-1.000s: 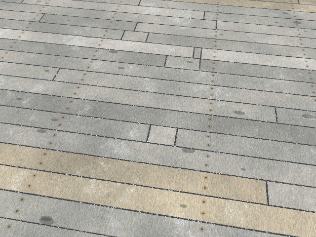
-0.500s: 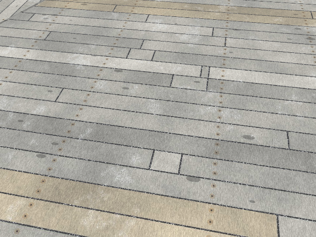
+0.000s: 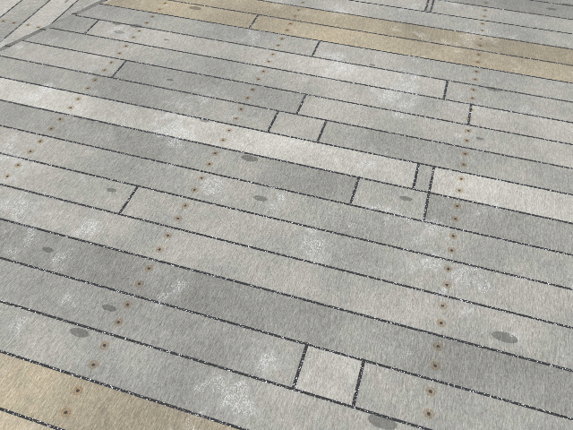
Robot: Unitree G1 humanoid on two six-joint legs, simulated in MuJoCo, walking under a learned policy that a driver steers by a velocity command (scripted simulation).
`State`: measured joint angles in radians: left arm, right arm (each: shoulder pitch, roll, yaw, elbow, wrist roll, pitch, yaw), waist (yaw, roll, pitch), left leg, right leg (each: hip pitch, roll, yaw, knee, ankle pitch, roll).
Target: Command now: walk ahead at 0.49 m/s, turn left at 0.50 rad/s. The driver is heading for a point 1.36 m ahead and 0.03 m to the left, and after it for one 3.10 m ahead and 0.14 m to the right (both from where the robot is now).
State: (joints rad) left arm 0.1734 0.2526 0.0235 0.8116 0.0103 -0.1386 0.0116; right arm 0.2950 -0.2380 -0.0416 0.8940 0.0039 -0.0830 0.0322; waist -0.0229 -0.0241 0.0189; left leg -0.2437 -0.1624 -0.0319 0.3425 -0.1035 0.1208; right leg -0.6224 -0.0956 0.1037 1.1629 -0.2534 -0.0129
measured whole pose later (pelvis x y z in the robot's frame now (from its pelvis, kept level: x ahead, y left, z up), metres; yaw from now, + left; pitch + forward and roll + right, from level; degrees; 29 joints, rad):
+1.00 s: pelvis +0.50 +0.06 +0.01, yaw +8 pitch +1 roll +1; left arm 0.26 0.30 0.06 0.82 -0.02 -0.06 0.01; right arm 0.26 -0.25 -0.05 0.83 -0.02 -0.11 0.03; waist -0.01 -0.05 0.01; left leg -0.19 -0.05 0.10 0.33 -0.16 0.07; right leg -0.62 -0.08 0.08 1.10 -0.25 -0.01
